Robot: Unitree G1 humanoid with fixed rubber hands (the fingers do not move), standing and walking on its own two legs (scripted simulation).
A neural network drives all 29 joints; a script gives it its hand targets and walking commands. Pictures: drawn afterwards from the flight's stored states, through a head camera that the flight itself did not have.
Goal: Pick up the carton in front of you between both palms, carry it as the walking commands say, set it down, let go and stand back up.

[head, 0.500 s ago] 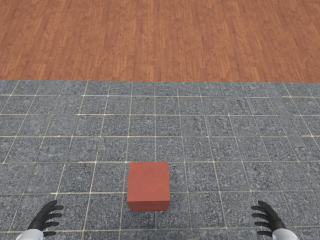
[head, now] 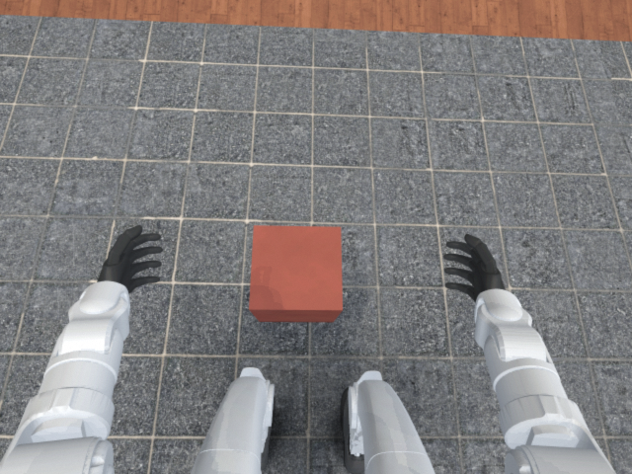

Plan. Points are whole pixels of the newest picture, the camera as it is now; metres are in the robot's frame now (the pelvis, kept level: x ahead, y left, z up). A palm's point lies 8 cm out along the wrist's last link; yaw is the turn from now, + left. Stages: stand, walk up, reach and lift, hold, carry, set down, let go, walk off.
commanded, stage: reach and lift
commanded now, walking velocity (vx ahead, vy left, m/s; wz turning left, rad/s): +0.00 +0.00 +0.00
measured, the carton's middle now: (296, 278) +0.45 +0.04 -0.57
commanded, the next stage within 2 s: none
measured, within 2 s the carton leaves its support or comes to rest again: neither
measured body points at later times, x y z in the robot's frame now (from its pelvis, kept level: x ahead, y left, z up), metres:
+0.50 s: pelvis -0.05 +0.01 -0.06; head +0.26 +0.02 +0.27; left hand +0.48 +0.23 -0.17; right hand +0.48 -0.16 -0.17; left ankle +0.04 +0.12 -0.66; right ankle +0.04 -0.13 -0.66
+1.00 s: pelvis -0.06 +0.00 -0.25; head +0.29 +0.01 +0.03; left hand +0.46 +0.23 -0.41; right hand +0.46 -0.16 -0.41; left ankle +0.04 +0.12 -0.66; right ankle +0.04 -0.13 -0.66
